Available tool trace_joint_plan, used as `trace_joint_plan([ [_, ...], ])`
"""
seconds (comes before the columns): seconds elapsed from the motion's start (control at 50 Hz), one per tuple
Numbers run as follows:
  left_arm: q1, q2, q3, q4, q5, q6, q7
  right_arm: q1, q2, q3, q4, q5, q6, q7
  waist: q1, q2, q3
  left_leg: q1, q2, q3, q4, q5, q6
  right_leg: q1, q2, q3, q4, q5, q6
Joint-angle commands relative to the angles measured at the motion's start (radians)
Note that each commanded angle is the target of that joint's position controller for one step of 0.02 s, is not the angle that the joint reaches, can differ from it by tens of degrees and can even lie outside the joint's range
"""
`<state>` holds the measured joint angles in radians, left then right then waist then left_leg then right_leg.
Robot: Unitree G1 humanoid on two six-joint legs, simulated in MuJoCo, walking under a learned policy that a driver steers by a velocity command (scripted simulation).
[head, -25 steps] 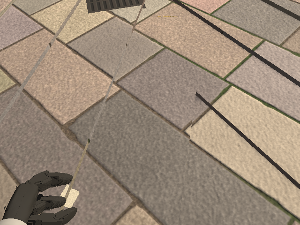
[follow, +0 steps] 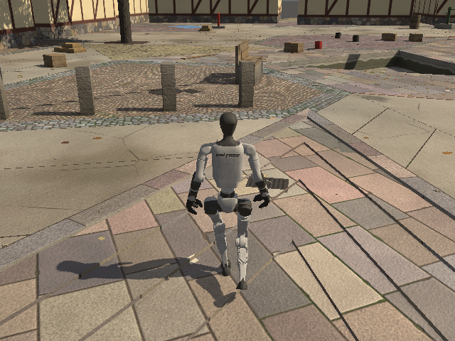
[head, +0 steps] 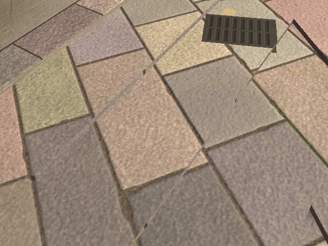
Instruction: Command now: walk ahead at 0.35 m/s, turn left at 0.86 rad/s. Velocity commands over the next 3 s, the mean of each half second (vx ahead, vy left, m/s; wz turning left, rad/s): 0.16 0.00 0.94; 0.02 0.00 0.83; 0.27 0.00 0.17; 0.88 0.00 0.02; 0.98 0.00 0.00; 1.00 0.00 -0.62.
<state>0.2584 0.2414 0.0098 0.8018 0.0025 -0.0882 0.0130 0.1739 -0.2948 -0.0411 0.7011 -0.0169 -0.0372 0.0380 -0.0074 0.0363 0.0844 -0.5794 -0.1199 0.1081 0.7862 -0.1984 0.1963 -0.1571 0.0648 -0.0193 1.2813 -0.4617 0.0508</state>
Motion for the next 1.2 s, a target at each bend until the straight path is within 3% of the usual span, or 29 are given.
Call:
trace_joint_plan([
  [0.02,0.017,0.193,0.043,-0.174,-0.003,-0.035,-0.017,0.067,-0.184,-0.067,-0.119,0.024,-0.023,-0.001,0.014,-0.100,-0.257,0.626,0.334,-0.804,-0.452,0.362,0.212,-0.543,0.021,0.200,0.296,-0.045,-0.028],
  [0.04,-0.012,0.184,0.046,-0.176,0.009,-0.022,-0.007,0.022,-0.157,-0.059,-0.123,0.054,-0.027,-0.002,0.057,-0.190,-0.181,0.492,0.294,-0.741,-0.481,0.309,0.174,-0.519,-0.023,0.196,0.213,-0.009,-0.020],
  [0.1,-0.090,0.170,0.055,-0.218,0.016,0.013,0.012,0.004,-0.135,-0.063,-0.131,0.049,-0.019,-0.030,0.070,-0.126,-0.108,0.271,0.171,-0.532,-0.474,0.548,0.108,-0.411,-0.058,0.178,-0.036,0.036,0.027],
  [0.14,-0.173,0.101,0.040,-0.252,0.021,0.020,0.021,0.026,-0.154,-0.076,-0.118,0.058,0.002,-0.057,0.051,-0.094,-0.127,0.257,0.088,-0.450,-0.432,0.657,0.059,-0.392,-0.015,0.129,-0.284,0.116,0.050],
  [0.16,-0.207,0.078,0.033,-0.261,0.014,0.026,0.024,0.032,-0.170,-0.085,-0.119,0.061,0.023,-0.073,0.035,-0.067,-0.170,0.283,0.077,-0.444,-0.409,0.688,0.024,-0.378,0.012,0.117,-0.381,0.165,0.059],
  [0.22,-0.252,0.100,0.042,-0.264,-0.004,0.035,0.021,0.033,-0.188,-0.097,-0.139,0.062,0.073,-0.104,0.011,0.021,-0.282,0.353,0.073,-0.483,-0.341,0.610,-0.062,-0.337,0.046,0.147,-0.515,0.321,0.062],
  [0.28,-0.325,0.117,0.051,-0.275,0.001,0.026,0.014,0.030,-0.157,-0.093,-0.163,0.053,0.089,-0.109,-0.019,0.085,-0.238,0.357,0.080,-0.571,-0.316,0.430,-0.082,-0.323,0.050,0.183,-0.641,0.363,0.051],
  [0.34,-0.290,0.155,0.074,-0.251,0.001,0.006,0.007,-0.018,-0.133,-0.087,-0.199,0.043,0.085,-0.098,0.000,0.123,-0.214,0.384,0.088,-0.664,-0.237,0.283,-0.080,-0.235,0.016,0.224,-0.812,0.392,0.023],
  [0.36,-0.243,0.152,0.079,-0.232,-0.001,-0.001,0.005,-0.041,-0.119,-0.080,-0.209,0.046,0.083,-0.091,0.025,0.097,-0.222,0.352,0.056,-0.643,-0.158,0.156,-0.098,-0.125,-0.017,0.215,-0.925,0.501,-0.004],
  [0.38,-0.218,0.160,0.081,-0.227,0.009,0.001,0.009,0.018,-0.058,-0.059,-0.205,0.039,0.082,-0.081,0.000,-0.035,-0.275,0.232,-0.011,-0.551,0.035,-0.226,-0.135,0.079,-0.172,0.315,-0.934,0.628,-0.085],
  [0.4,-0.192,0.171,0.078,-0.253,0.019,0.019,0.017,0.068,-0.027,-0.046,-0.199,0.020,0.080,-0.082,-0.019,-0.160,-0.277,0.051,-0.114,-0.397,0.239,-0.539,-0.174,0.209,-0.332,0.478,-0.863,0.945,-0.170],
  [0.42,-0.162,0.209,0.088,-0.234,0.045,0.026,0.015,0.187,-0.123,-0.068,-0.225,0.038,0.071,-0.059,-0.103,-0.397,-0.373,-0.043,-0.039,-0.347,0.415,-0.539,-0.221,0.223,-0.550,0.774,-0.926,0.821,-0.348],
  [0.44,-0.223,0.152,0.087,-0.270,0.032,0.031,0.021,0.161,-0.222,-0.093,-0.175,0.044,0.074,-0.056,-0.059,-0.281,-0.296,-0.065,0.044,-0.298,0.503,-0.430,-0.269,0.161,-0.472,0.696,-0.936,0.646,-0.350],
  [0.46,-0.235,0.100,0.072,-0.277,0.029,0.045,0.030,0.093,-0.250,-0.105,-0.160,0.049,0.086,-0.057,-0.022,-0.167,-0.232,-0.080,0.070,-0.279,0.545,-0.327,-0.286,0.089,-0.373,0.513,-0.927,0.486,-0.289],
  [0.48,-0.244,0.106,0.066,-0.287,0.022,0.061,0.038,0.080,-0.223,-0.099,-0.153,0.046,0.101,-0.063,-0.024,-0.094,-0.212,-0.057,0.083,-0.257,0.573,-0.271,-0.291,0.021,-0.311,0.423,-0.940,0.404,-0.244],
  [0.52,-0.249,0.145,0.073,-0.270,0.024,0.074,0.050,0.057,-0.161,-0.077,-0.179,0.043,0.103,-0.063,-0.020,-0.096,-0.152,-0.049,0.116,-0.184,0.560,-0.200,-0.288,-0.082,-0.266,0.291,-0.978,0.445,-0.242],
  [0.56,-0.203,0.147,0.077,-0.245,0.034,0.081,0.055,0.037,-0.115,-0.062,-0.191,0.049,0.094,-0.066,0.001,-0.139,-0.176,-0.068,0.140,-0.145,0.495,-0.178,-0.288,-0.030,-0.261,0.218,-0.993,0.484,-0.262],
  [0.66,-0.184,0.181,0.098,-0.212,0.024,0.085,0.050,-0.001,-0.106,-0.058,-0.197,0.041,0.090,-0.064,0.020,-0.172,-0.224,-0.029,0.217,-0.133,0.316,-0.163,-0.286,0.043,-0.340,0.138,-1.012,0.451,-0.294],
  [0.8,-0.197,0.213,0.123,-0.172,-0.011,0.087,0.025,0.068,-0.105,-0.074,-0.151,0.041,0.110,-0.032,-0.024,-0.186,-0.208,0.287,0.180,-0.029,-0.131,-0.103,-0.183,-0.052,-0.368,-0.031,-0.949,0.321,-0.207],
  [0.82,-0.175,0.185,0.118,-0.157,-0.019,0.089,0.023,0.127,-0.109,-0.084,-0.121,0.039,0.111,-0.034,-0.043,-0.149,-0.208,0.387,0.141,-0.024,-0.238,-0.078,-0.149,-0.105,-0.340,-0.063,-0.872,0.285,-0.163],
  [0.84,-0.122,0.139,0.109,-0.130,-0.022,0.095,0.013,0.192,-0.148,-0.099,-0.097,0.034,0.107,-0.042,-0.049,-0.008,-0.159,0.500,0.181,-0.153,-0.380,0.034,-0.090,-0.253,-0.267,-0.133,-0.692,0.174,-0.081],
  [0.86,-0.104,0.086,0.090,-0.175,0.025,0.098,0.000,0.199,-0.270,-0.117,-0.122,0.030,0.100,-0.062,0.007,0.327,-0.132,0.614,0.466,-0.553,-0.384,0.372,0.049,-0.583,-0.124,-0.192,-0.343,-0.206,0.027],
  [0.88,-0.243,0.130,0.103,-0.218,0.021,0.087,0.013,0.157,-0.276,-0.114,-0.160,-0.019,0.074,-0.056,-0.075,0.258,-0.189,0.451,0.527,-0.636,-0.457,0.333,0.171,-0.612,-0.079,0.004,-0.179,-0.215,0.023],
  [0.9,-0.273,0.154,0.110,-0.219,-0.001,0.088,0.020,0.090,-0.242,-0.102,-0.161,-0.030,0.052,-0.053,-0.050,0.172,-0.157,0.409,0.464,-0.526,-0.477,0.230,0.114,-0.591,-0.099,0.040,-0.124,-0.098,-0.004],
  [0.94,-0.206,0.152,0.114,-0.168,0.008,0.100,0.034,-0.018,-0.156,-0.074,-0.165,0.007,0.038,-0.060,0.002,0.114,-0.159,0.393,0.377,-0.403,-0.448,0.195,0.011,-0.567,-0.113,0.043,-0.120,0.067,-0.008],
  [1.0,-0.154,0.140,0.110,-0.152,0.004,0.106,0.029,-0.031,-0.100,-0.042,-0.158,0.006,0.034,-0.072,0.027,0.105,-0.195,0.376,0.334,-0.323,-0.427,0.340,0.008,-0.469,-0.093,0.031,-0.080,0.169,0.014],
  [1.08,-0.192,0.087,0.079,-0.163,-0.002,0.106,0.018,-0.008,-0.096,-0.037,-0.135,0.005,0.036,-0.078,-0.003,0.110,-0.184,0.438,0.325,-0.318,-0.404,0.332,0.010,-0.402,-0.107,0.039,-0.355,0.173,0.020],
  [1.14,-0.188,0.097,0.075,-0.165,-0.007,0.106,0.007,-0.004,-0.113,-0.042,-0.120,0.001,0.043,-0.067,-0.022,0.127,-0.168,0.398,0.341,-0.354,-0.388,0.329,0.040,-0.283,-0.101,0.022,-0.492,0.088,0.012],
  [1.2,-0.156,0.089,0.070,-0.153,-0.013,0.099,0.002,-0.022,-0.086,-0.030,-0.100,0.015,0.047,-0.060,-0.005,0.110,-0.148,0.380,0.329,-0.385,-0.351,0.356,0.033,-0.180,-0.090,0.007,-0.689,0.140,-0.006],
])
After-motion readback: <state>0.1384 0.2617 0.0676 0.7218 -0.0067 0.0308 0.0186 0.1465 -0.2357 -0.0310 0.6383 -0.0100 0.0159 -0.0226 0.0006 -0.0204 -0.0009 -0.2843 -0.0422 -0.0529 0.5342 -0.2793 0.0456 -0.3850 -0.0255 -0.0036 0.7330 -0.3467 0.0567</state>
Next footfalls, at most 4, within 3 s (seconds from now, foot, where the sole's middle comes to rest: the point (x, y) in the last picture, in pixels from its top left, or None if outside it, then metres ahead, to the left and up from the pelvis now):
0.38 right None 0.39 -0.09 -0.72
0.84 left None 0.14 0.04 -0.72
1.24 right None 0.33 -0.08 -0.72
1.58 left None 0.19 0.24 -0.71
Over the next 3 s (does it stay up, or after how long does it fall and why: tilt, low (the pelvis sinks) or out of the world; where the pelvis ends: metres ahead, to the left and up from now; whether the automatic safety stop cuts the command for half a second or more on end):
stays up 0.91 1.07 0.09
